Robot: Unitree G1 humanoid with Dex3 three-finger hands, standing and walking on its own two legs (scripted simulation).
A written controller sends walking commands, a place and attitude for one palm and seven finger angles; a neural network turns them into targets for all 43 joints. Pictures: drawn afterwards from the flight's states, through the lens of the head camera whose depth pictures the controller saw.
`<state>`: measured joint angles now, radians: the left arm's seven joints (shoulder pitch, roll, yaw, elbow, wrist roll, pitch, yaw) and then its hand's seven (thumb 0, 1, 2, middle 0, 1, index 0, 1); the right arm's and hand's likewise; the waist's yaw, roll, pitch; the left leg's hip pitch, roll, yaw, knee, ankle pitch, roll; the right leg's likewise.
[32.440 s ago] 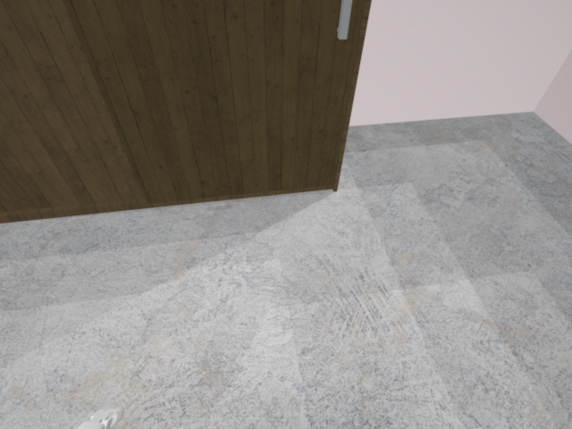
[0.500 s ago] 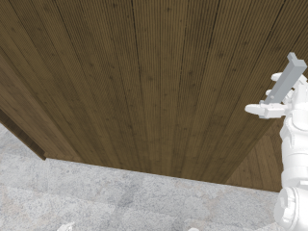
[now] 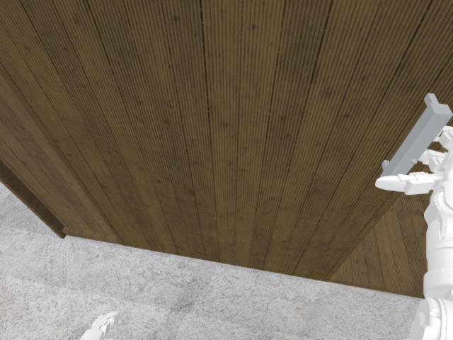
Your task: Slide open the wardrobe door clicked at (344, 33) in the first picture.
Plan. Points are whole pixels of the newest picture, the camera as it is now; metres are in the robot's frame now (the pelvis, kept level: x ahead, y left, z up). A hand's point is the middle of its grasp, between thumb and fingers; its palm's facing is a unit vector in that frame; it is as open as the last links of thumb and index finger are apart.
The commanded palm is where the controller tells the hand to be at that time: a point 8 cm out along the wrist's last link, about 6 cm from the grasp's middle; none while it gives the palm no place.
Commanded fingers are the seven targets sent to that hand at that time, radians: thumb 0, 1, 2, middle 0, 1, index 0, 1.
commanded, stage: slip the hand off the handle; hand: right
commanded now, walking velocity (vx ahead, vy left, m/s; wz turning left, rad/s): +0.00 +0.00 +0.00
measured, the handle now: (407, 143) +0.47 -0.27 +0.12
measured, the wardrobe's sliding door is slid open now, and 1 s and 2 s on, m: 0.58 0.58 0.58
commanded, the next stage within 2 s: draw the hand back to the body in 1.02 s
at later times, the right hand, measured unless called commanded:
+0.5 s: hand (451, 174) +0.40 -0.33 +0.11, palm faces +0.35 +0.92 -0.16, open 14.4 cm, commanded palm +0.34 -0.36 +0.12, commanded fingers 0.00 0.55 -0.20 0.25 1.15 0.25 1.15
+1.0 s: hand out of the picture +0.30 -0.30 +0.12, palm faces +0.36 +0.92 -0.13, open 14.7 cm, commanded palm +0.25 -0.35 +0.12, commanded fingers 0.00 0.55 -0.20 0.25 1.15 0.25 1.15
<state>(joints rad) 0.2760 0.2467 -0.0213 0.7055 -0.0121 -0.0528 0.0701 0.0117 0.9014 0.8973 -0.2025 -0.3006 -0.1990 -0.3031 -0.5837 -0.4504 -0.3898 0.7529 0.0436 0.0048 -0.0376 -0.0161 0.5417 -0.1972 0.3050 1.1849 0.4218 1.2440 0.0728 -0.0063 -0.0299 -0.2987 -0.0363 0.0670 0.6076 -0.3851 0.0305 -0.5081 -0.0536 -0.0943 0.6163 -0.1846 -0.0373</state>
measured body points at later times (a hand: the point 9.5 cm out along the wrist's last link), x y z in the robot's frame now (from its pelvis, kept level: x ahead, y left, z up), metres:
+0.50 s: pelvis +0.01 -0.01 +0.00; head +0.04 -0.01 +0.45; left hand +0.08 +0.27 -0.11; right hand +0.38 -0.37 +0.13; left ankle -0.04 +0.10 -0.72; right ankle +0.08 -0.10 -0.72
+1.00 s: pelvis -0.01 -0.01 +0.01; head -0.01 -0.01 +0.46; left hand +0.18 +0.22 -0.07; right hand +0.28 -0.35 +0.13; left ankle -0.04 +0.10 -0.72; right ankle +0.08 -0.10 -0.72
